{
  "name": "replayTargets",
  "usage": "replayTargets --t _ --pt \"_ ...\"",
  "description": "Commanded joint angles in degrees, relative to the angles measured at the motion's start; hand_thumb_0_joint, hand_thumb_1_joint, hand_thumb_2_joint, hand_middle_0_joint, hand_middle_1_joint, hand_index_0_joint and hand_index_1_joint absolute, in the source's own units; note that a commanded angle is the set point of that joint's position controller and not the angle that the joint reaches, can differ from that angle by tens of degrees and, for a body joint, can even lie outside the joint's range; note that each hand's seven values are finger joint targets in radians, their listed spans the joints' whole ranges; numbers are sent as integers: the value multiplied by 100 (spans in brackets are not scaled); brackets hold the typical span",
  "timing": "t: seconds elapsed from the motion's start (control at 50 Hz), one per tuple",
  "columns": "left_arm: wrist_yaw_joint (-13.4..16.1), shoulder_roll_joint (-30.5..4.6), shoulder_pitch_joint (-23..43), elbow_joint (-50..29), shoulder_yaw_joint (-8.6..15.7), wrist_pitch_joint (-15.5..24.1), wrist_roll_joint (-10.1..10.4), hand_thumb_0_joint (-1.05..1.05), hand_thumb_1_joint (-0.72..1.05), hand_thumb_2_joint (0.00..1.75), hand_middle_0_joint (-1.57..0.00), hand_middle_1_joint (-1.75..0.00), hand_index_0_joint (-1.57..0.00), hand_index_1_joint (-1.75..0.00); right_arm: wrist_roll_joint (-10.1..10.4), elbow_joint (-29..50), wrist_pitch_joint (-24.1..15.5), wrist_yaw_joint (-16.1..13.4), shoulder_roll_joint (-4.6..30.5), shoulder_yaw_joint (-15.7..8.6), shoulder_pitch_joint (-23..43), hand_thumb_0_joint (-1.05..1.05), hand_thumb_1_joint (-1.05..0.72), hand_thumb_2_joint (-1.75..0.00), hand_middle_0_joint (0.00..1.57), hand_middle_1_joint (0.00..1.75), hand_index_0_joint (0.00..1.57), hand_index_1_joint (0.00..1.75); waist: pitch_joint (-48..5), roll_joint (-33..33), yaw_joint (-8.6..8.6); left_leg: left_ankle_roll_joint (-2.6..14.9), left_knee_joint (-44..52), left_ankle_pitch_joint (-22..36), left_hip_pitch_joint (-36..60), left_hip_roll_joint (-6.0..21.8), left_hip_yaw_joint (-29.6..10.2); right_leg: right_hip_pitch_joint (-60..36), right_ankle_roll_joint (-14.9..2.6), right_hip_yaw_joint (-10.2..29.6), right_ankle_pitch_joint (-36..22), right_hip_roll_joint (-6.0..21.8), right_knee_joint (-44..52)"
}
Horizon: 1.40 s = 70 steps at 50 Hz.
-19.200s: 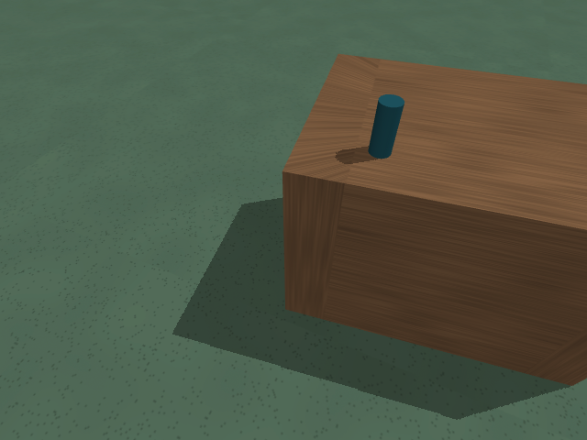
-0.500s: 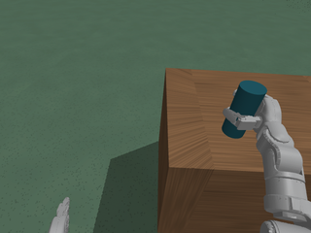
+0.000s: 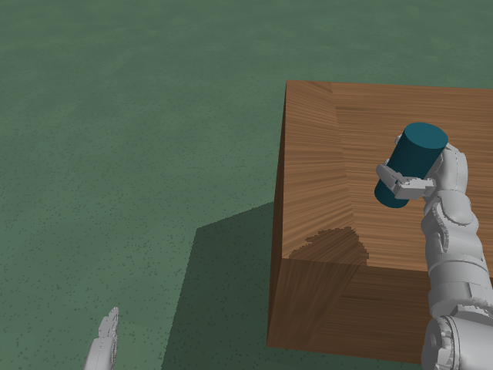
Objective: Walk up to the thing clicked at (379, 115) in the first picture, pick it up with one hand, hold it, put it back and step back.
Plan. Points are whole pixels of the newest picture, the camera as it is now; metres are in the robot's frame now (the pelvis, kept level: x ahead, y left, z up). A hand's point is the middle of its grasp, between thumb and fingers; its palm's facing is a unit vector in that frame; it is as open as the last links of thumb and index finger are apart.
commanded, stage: crouch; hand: right
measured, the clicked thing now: (406, 168) +0.42 -0.23 +0.13
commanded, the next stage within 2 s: lower in 0.56 s
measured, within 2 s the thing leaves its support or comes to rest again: rests again in 1.54 s
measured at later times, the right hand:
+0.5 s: hand (404, 169) +0.45 -0.24 +0.10, palm faces +0.25 +0.97 +0.03, open 8.6 cm
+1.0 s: hand (397, 181) +0.46 -0.25 +0.05, palm faces +0.25 +0.97 +0.03, open 8.6 cm
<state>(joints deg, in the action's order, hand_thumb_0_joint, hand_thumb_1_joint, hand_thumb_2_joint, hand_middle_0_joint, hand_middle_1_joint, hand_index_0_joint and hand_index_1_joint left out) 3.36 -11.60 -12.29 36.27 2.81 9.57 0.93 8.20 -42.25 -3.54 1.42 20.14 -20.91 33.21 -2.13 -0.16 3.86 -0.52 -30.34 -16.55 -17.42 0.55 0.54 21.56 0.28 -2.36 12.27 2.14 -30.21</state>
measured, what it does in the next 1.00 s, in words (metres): stands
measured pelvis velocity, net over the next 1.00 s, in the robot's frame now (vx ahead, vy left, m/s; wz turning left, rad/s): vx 0.00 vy -0.01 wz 0.02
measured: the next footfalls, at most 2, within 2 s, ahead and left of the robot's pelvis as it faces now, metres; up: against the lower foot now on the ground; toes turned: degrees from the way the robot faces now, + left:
none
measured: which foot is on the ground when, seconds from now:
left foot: down 0.00-1.00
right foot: down 0.00-1.00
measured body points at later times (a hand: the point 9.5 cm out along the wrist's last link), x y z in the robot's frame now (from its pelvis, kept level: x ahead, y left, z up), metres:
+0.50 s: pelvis +0.00 -0.01 -0.01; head +0.05 -0.03 +0.44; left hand +0.15 +0.25 -0.08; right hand +0.43 -0.30 +0.10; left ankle -0.01 +0.12 -0.73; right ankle +0.03 -0.12 -0.73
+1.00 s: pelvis +0.00 -0.01 -0.03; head +0.07 -0.04 +0.41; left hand +0.14 +0.26 -0.08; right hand +0.45 -0.30 +0.05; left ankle -0.01 +0.12 -0.73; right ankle +0.03 -0.12 -0.73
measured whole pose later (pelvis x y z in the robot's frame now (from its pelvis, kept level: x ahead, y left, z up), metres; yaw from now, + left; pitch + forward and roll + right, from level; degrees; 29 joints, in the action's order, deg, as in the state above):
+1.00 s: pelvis +0.00 -0.01 -0.03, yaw +1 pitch +14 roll +2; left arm 1.5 -12.5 -15.2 23.6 1.4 6.4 -0.7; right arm 6.2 -62.4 -18.5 5.7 28.1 -26.1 41.3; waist -5.6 -1.5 8.2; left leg -1.1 -43.4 -21.5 -35.4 -0.5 0.5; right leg 40.7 -0.3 -1.8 18.6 3.5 -45.8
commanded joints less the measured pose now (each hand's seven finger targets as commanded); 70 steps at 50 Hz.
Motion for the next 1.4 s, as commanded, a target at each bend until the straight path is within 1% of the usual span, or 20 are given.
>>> replayTargets --t 0.0,0.06,0.1,0.12,0.16,0.32,0.42,0.46,0.5,0.54,0.56,0.64,0.7,0.78,1.02,1.14,1.2,1.24,1.32,1.38 --pt "80 -826 487 -1069 252 231 19 0 -55 6 -5 -5 -5 -5 114 1283 -686 68 1439 -154 2748 0 -30 -132 134 145 137 145 -1949 289 22 37 370 1549 -53 -151 95 -1424 -141 93 -1089 -88 129" --pt "64 -725 243 -861 220 148 28 0 -55 6 -5 -4 -5 -5 109 734 -745 141 1264 -21 2438 0 -30 -132 134 145 138 145 -1873 329 29 35 318 1681 -173 -145 95 -1344 -143 88 -1298 -99 33" --pt "102 -1079 364 -1012 447 118 -7 0 -55 6 -5 -4 -5 -5 85 923 -848 118 1671 -202 2782 0 -29 -131 133 144 136 144 -2225 328 61 33 240 1842 -100 -155 82 -1398 -144 105 -1487 -82 -46" --pt "71 -838 403 -997 235 105 -6 0 -55 6 -5 -4 -5 -5 84 816 -872 149 1463 -78 2710 0 -30 -132 133 145 137 145 -2167 458 34 30 237 1873 -132 -142 87 -1429 -148 92 -1554 -99 -80" --pt "109 -1135 440 -1142 510 90 8 0 -55 6 -5 -4 -5 -5 111 861 -962 132 1651 -212 2881 0 -30 -132 134 145 137 145 -2190 330 52 45 228 1753 -176 -185 114 -1437 -123 140 -1530 -47 -79" --pt "17 -691 377 -1181 85 31 6 0 -55 6 -5 -4 -5 -5 71 371 -1190 191 1612 -170 2849 0 -30 -134 134 147 138 147 -2049 386 51 53 135 1559 -342 -192 83 -1030 -128 111 -1228 -51 -192" --pt "40 -1089 181 -1318 436 15 -33 0 -54 6 -5 -5 -5 -5 40 348 -1328 173 2045 -396 3168 0 -30 -137 137 150 141 150 -2261 555 185 66 42 1522 -628 -224 83 -1180 -102 141 -1336 3 -378" --pt "-24 -726 46 -1113 127 2 -40 0 -55 6 -5 -4 -5 -5 45 -61 -1357 217 1700 -211 3087 0 -27 -134 135 148 139 148 -2052 539 201 68 -14 1435 -741 -231 91 -890 -117 146 -1214 -5 -434" --pt "22 -1054 573 -1737 310 74 -43 0 -55 6 -5 -4 -5 -4 19 262 -1453 188 2116 -433 3344 0 -28 -134 135 147 139 147 -2527 519 176 73 -87 1407 -664 -230 83 -1007 -104 169 -1180 16 -485" --pt "-14 -815 83 -1336 152 8 -48 0 -55 6 -5 -4 -5 -5 -7 -213 -1438 244 1769 -175 3161 0 -28 -135 135 148 139 148 -2153 583 225 80 -106 1233 -830 -230 83 -795 -103 152 -905 -9 -476" --pt "10 -1032 299 -1681 274 33 -43 0 -54 5 -5 -4 -5 -4 36 -39 -1479 238 2055 -425 3274 0 -29 -135 135 148 139 148 -2358 446 214 73 -104 1214 -759 -241 90 -824 -107 186 -872 10 -485" --pt "5 -1017 -65 -1530 307 -2 -61 0 -55 6 -5 -4 -5 -5 -4 -385 -1475 270 1959 -297 3164 0 -28 -135 136 149 140 149 -2260 571 264 78 -206 1197 -958 -254 102 -775 -97 191 -933 8 -571" --pt "6 -1119 181 -1929 370 33 -55 0 -56 7 -5 -4 -4 -5 -42 -419 -1536 229 2257 -498 3337 0 -30 -133 133 145 137 145 -2472 368 293 46 -303 1379 -897 -237 72 -652 -140 175 -1010 -9 -715" --pt "-81 -794 -111 -1851 101 2 -79 0 -56 7 -5 -4 -4 -5 -58 -805 -1680 338 1989 -441 3131 0 -29 -131 131 143 135 143 -2194 457 330 60 -463 1276 -1253 -247 60 -354 -141 183 -966 9 -864" --pt "-130 -1152 -228 -2391 440 -52 -163 0 -56 7 -5 -4 -4 -5 -132 -701 -2027 423 2427 -671 3396 0 -35 -131 131 142 135 142 -2972 795 486 67 -1032 1213 -1789 -275 55 -243 -150 292 -1067 13 -1516" --pt "-206 -815 -482 -2488 75 -111 -216 0 -55 7 -5 -5 -5 -5 -210 -1111 -2067 423 2149 -567 3236 0 -35 -133 133 144 136 144 -2648 930 476 132 -1238 693 -2297 -318 121 137 -88 371 -610 47 -1552" --pt "-153 -1207 -392 -2937 419 -112 -245 0 -55 6 -5 -5 -5 -5 -270 -808 -2130 383 2716 -847 3528 0 -36 -132 132 144 136 144 -3118 879 512 107 -1326 859 -2113 -297 102 119 -117 354 -629 28 -1728" --pt "-203 -1034 -707 -2825 295 -149 -257 0 -55 6 -5 -5 -5 -5 -255 -1074 -2084 424 2302 -660 3323 0 -34 -132 132 144 136 144 -2865 880 579 113 -1410 872 -2274 -308 124 270 -112 365 -706 22 -1783" --pt "-182 -1248 -502 -3340 484 -155 -247 0 -55 6 -5 -4 -4 -5 -270 -847 -2157 366 2591 -885 3515 0 -36 -131 132 142 135 142 -2986 860 585 134 -1493 704 -2452 -314 160 265 -99 420 -632 65 -1858" --pt "-241 -855 -748 -3077 191 -185 -250 0 -55 6 -5 -5 -4 -5 -264 -1068 -2139 425 2124 -634 3395 0 -36 -130 131 142 134 142 -2774 881 620 130 -1567 516 -2590 -318 144 582 -116 412 -236 48 -1892"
